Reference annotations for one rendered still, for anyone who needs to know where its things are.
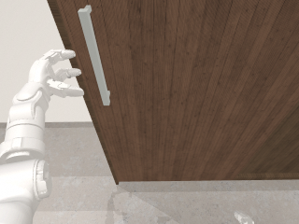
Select robot left upper arm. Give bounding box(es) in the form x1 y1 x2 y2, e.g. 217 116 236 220
0 159 52 224

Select left robot hand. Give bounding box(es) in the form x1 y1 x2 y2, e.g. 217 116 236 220
28 49 84 98

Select left robot forearm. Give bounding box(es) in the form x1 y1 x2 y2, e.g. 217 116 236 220
0 82 50 165

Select right robot hand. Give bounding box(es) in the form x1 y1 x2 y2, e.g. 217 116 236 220
234 210 254 224

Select wardrobe door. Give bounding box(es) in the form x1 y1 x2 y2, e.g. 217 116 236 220
240 101 299 174
56 0 299 182

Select handle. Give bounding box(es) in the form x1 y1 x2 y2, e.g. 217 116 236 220
78 5 110 105

